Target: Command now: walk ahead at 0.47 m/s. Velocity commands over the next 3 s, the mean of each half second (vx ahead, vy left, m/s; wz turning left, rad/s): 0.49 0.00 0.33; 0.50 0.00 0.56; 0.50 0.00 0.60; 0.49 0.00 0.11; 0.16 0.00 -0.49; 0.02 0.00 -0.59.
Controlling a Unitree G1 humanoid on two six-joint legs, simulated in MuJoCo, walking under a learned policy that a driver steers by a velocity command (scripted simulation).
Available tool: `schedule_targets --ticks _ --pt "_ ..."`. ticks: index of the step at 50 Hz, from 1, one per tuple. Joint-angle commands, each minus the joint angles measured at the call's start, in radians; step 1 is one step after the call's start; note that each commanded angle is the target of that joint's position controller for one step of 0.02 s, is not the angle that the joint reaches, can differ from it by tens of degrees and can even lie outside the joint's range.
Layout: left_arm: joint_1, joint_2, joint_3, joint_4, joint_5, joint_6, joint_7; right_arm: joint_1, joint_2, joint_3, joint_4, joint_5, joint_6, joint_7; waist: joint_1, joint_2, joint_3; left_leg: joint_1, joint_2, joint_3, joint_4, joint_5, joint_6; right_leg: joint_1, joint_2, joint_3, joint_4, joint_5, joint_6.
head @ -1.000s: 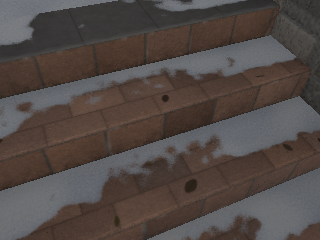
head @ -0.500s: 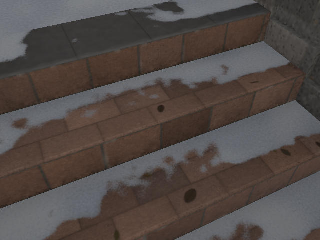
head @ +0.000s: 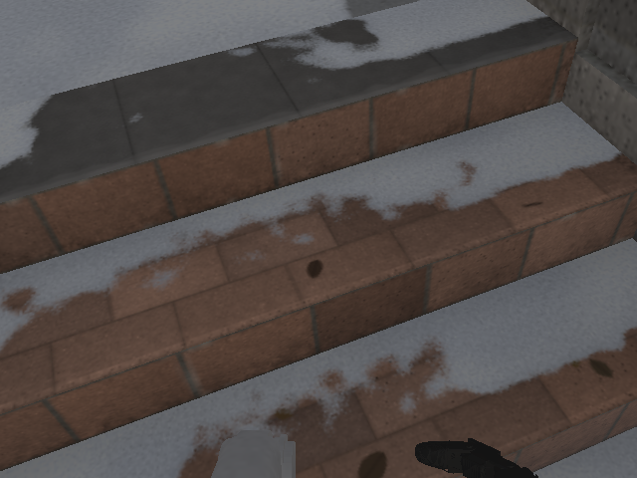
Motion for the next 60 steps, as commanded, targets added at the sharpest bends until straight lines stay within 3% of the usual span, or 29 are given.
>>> schedule_targets --ticks 1,3,6,7,8,9,10,12,16,19,25,27,28,29,30,31,32,33,35,36,38,41,43,44,47,54,56,58,60 --pt "-0.075 0.206 0.024 -0.047 -0.049 -0.045 0.022 -0.059 -0.104 -0.01 -0.084 -0.012 -0.006 -0.045 -0.099 -0.152 0.0 0.634 0.025 0.227 -0.386 0.0 -0.001 -0.398 -0.098 -0.042 -0.303 0.79 -0.097" --pt "0.055 0.303 0.051 -0.018 -0.044 -0.03 0.045 -0.098 -0.125 -0.024 -0.068 -0.003 -0.008 -0.042 -0.082 -0.215 -0.08 0.632 -0.056 0.272 -0.585 -0.25 0.044 -0.016 -0.182 -0.039 -0.104 1.615 -0.077" --pt "-0.02 0.326 0.071 -0.04 0.0 -0.002 0.078 0.139 -0.198 -0.077 0.013 0.005 0.0 -0.009 -0.187 -0.325 -0.178 0.739 -0.098 0.122 -1.002 -0.445 0.108 0.325 -0.293 -0.002 0.271 1.907 -0.154" --pt "-0.086 0.313 0.079 -0.104 0.025 -0.022 0.072 0.279 -0.267 -0.109 0.082 -0.025 0.007 0.005 -0.221 -0.173 -0.215 0.986 -0.043 -0.16 -1.124 -0.353 0.156 0.1 -0.259 0.038 0.475 1.727 -0.185" --pt "-0.114 0.192 0.065 -0.153 0.024 -0.05 0.023 0.393 -0.351 -0.147 0.137 -0.045 0.037 -0.006 -0.216 0.27 -0.246 1.258 0.186 -0.75 -1.531 -0.493 0.344 -0.386 -0.017 0.054 0.913 0.762 -0.112" --pt "-0.237 0.162 0.072 -0.189 0.018 -0.091 -0.036 0.445 -0.303 -0.141 0.208 -0.076 0.048 -0.047 -0.201 0.3 -0.172 1.237 0.295 -1.148 -1.833 -0.605 0.384 -0.658 0.13 0.218 1.487 0.1 -0.065" --pt "-0.358 0.128 0.066 -0.299 -0.022 -0.118 -0.078 0.372 -0.2 -0.107 0.229 -0.073 0.027 -0.039 -0.115 0.134 0.033 1.101 0.305 -1.037 -1.787 -0.626 0.296 -0.879 0.095 0.296 1.715 0.077 -0.086" --pt "-0.421 0.071 0.028 -0.393 -0.017 -0.115 -0.08 0.321 -0.057 -0.07 0.294 -0.053 0.006 -0.002 0.006 -0.07 0.165 0.947 0.19 -0.6 -1.634 -0.361 0.163 -1.047 0.042 0.208 1.854 0.098 -0.114" --pt "-0.32 0.033 -0.022 -0.434 -0.016 -0.075 -0.049 0.257 -0.069 -0.075 0.317 -0.046 0.025 0.028 0.109 -0.08 0.145 0.795 0.083 -0.249 -1.631 -0.216 0.072 -1.095 -0.051 0.105 1.786 0.136 -0.076" --pt "-0.489 0.041 -0.038 -0.505 0.019 -0.075 -0.023 0.316 -0.112 -0.083 0.329 -0.038 -0.006 0.007 0.052 0.003 0.09 0.674 0.039 -0.231 -1.686 -0.15 0.117 -0.991 -0.07 -0.026 1.607 0.283 0.005" --pt "-0.854 0.032 -0.063 -0.665 -0.004 -0.112 -0.023 0.704 -0.141 -0.115 0.382 -0.017 0.039 -0.074 -0.162 0.072 0.045 1.359 0.196 -0.527 -1.708 -0.047 0.159 -1.466 -0.135 0.032 1.411 0.098 0.082" --pt "-0.982 0.0 -0.084 -0.734 -0.003 -0.106 -0.038 0.649 -0.151 -0.132 0.344 0.011 0.055 -0.104 -0.142 0.109 0.084 1.135 0.221 -0.462 -1.928 0.028 0.165 -1.052 -0.125 -0.039 1.01 -0.13 0.075" --pt "-0.907 0.038 -0.061 -0.719 -0.023 -0.098 -0.037 0.601 -0.153 -0.13 0.332 0.006 0.044 -0.104 -0.082 0.131 0.048 1.034 0.17 -0.365 -1.954 0.233 0.148 -0.747 -0.05 -0.158 0.849 -0.165 0.059" --pt "-0.743 0.114 -0.007 -0.68 -0.039 -0.106 -0.023 0.591 -0.199 -0.129 0.336 -0.02 0.011 -0.086 0.011 0.28 -0.055 1.049 0.18 -0.343 -1.844 0.867 0.142 -0.455 0.051 -0.191 0.889 -0.181 0.027" --pt "-0.496 0.231 0.054 -0.619 -0.05 -0.106 -0.005 0.525 -0.269 -0.144 0.325 -0.023 -0.006 -0.078 0.146 0.329 -0.192 1.208 0.166 -0.27 -1.615 1.341 0.098 -0.307 0.053 -0.067 0.801 -0.153 -0.028" --pt "-0.233 0.336 0.1 -0.562 -0.036 -0.106 -0.002 0.383 -0.34 -0.171 0.278 -0.028 -0.018 -0.079 0.289 0.331 -0.344 1.11 0.135 -0.279 -1.328 1.39 0.066 -0.036 -0.045 0.178 0.719 -0.195 -0.102" --pt "-0.07 0.421 0.137 -0.494 0.024 -0.105 0.001 0.389 -0.213 -0.157 0.21 -0.012 -0.046 -0.059 0.262 -0.134 -0.572 0.753 -0.02 -0.241 -0.923 0.938 0.035 0.349 -0.304 0.692 0.409 -0.448 -0.225" --pt "-0.055 0.441 0.14 -0.469 0.039 -0.086 0.029 0.395 -0.139 -0.15 0.205 -0.047 -0.07 -0.02 0.219 -0.42 -0.632 0.598 -0.134 -0.347 -0.518 -0.004 0.02 0.401 -0.444 1.199 -0.008 -0.55 -0.281" --pt "-0.256 0.214 0.086 -0.382 -0.012 -0.041 0.056 0.211 -0.08 -0.138 0.09 -0.023 -0.051 0.026 0.074 -0.221 -0.184 0.366 -0.05 -0.244 -0.074 -0.001 0.028 -0.036 -0.441 0.906 -0.007 -0.561 -0.17" --pt "-0.296 0.083 0.048 -0.314 0.006 -0.037 0.044 0.168 -0.067 -0.127 0.044 -0.026 -0.022 0.024 0.011 -0.114 -0.033 0.332 -0.012 -0.176 0.028 -0.016 0.056 -0.249 -0.414 0.649 0.085 -0.466 -0.142" --pt "-0.334 0.02 0.039 -0.219 0.021 -0.043 0.014 0.241 -0.036 -0.113 0.035 0.003 0.008 0.017 -0.096 -0.047 0.053 0.324 0.026 -0.173 0.153 -0.011 0.096 -0.376 -0.332 0.315 0.081 -0.228 -0.051" --pt "-0.33 0.034 0.05 -0.174 0.019 -0.043 -0.018 0.278 0.024 -0.076 0.04 0.031 0.035 0.005 -0.145 -0.041 0.121 0.189 0.025 -0.201 0.112 0.064 0.097 -0.398 -0.271 0.027 0.052 -0.046 0.004" --pt "-0.377 0.078 0.044 -0.197 0.036 -0.048 -0.016 0.215 -0.039 -0.081 0.017 -0.002 0.047 -0.009 -0.156 -0.052 0.115 0.24 0.008 -0.128 -0.049 0.213 0.046 -0.478 -0.213 -0.131 0.013 -0.012 -0.015" --pt "-0.344 0.096 0.037 -0.193 0.055 -0.052 -0.015 0.199 -0.05 -0.086 0.035 -0.01 0.052 -0.019 -0.131 -0.067 0.088 0.209 -0.014 -0.093 0.074 0.249 0.022 -0.435 -0.235 -0.115 0.007 0.014 -0.056" --pt "-0.185 0.151 0.04 -0.17 0.029 -0.05 -0.001 0.148 -0.05 -0.085 0.014 -0.013 0.062 -0.044 -0.064 -0.043 0.11 -0.065 0.011 -0.148 0.209 0.162 -0.009 -0.189 -0.308 -0.057 0.026 0.019 -0.069" --pt "-0.031 0.236 0.077 -0.186 0.004 -0.017 0.081 -0.207 -0.058 -0.053 -0.192 0.008 0.061 -0.005 0.045 -0.086 0.163 -0.125 0.149 0.039 -0.221 -0.011 -0.057 0.038 -0.331 -0.127 -0.183 0.016 -0.059" --pt "-0.021 0.281 0.104 -0.174 -0.027 0.002 0.1 -0.318 -0.044 -0.04 -0.238 0.02 0.056 0.024 0.062 -0.094 0.174 0.139 0.177 0.102 -0.572 -0.195 -0.016 0.033 -0.338 -0.188 -0.318 0.235 -0.073" --pt "-0.038 0.354 0.111 -0.161 -0.028 -0.015 0.086 -0.159 -0.092 -0.091 -0.18 0.004 0.041 0.026 -0.04 -0.167 0.042 0.598 -0.025 0.306 -0.614 -0.319 0.064 0.025 -0.331 -0.274 -0.087 1.451 -0.111" --pt "-0.127 0.458 0.133 -0.219 -0.044 -0.021 0.074 0.196 -0.255 -0.178 -0.103 0.016 0.038 0.02 -0.229 -0.317 -0.18 0.971 -0.152 0.179 -0.96 -0.274 0.149 0.108 -0.301 -0.228 0.329 1.817 -0.084"
Next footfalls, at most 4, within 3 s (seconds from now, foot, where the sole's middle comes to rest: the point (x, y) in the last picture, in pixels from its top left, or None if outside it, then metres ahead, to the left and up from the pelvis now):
0.12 left None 0.17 0.06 -0.64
0.62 right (433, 406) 0.54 -0.12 -0.48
1.20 left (208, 277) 0.71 0.26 -0.33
1.74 right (155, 93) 1.06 0.39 -0.18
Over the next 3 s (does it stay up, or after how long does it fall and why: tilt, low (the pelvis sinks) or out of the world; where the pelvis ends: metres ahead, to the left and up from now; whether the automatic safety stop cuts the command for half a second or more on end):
stays up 1.11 0.50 0.59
